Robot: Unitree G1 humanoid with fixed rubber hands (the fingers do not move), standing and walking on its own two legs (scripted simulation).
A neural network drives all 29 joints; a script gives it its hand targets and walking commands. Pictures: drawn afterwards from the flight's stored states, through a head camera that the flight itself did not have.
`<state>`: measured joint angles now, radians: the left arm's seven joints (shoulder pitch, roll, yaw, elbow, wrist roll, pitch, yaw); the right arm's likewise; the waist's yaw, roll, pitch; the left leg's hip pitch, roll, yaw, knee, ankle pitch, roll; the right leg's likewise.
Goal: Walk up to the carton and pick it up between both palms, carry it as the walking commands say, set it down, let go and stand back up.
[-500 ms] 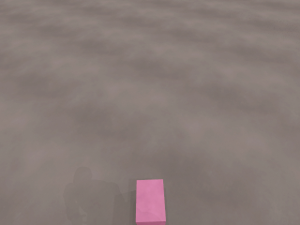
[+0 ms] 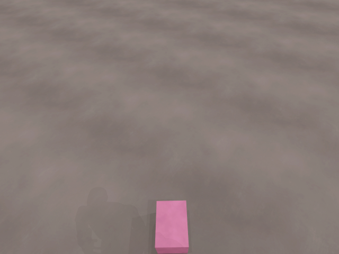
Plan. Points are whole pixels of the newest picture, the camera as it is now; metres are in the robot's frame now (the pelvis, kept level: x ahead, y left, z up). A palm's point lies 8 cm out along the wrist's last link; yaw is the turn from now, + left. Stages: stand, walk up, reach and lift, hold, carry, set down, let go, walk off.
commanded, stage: stand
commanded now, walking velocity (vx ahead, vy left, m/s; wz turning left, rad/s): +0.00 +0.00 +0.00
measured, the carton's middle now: (172, 227) +0.35 +0.04 -0.69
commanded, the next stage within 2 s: reach and lift in 0.16 s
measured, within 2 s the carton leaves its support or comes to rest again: neither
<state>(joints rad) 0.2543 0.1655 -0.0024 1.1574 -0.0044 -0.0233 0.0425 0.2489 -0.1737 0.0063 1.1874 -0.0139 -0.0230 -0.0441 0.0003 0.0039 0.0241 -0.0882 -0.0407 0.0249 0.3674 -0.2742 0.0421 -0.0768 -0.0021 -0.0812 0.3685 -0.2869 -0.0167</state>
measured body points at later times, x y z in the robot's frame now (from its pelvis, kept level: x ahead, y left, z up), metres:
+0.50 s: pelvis -0.04 -0.01 -0.02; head +0.03 -0.01 +0.42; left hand +0.15 +0.22 -0.13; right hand +0.16 -0.23 -0.13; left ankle -0.05 +0.09 -0.74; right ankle -0.06 -0.10 -0.74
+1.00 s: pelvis -0.14 +0.00 -0.09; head +0.03 +0.00 +0.33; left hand +0.21 +0.22 -0.19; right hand +0.20 -0.19 -0.18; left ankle -0.05 +0.09 -0.74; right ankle -0.06 -0.10 -0.74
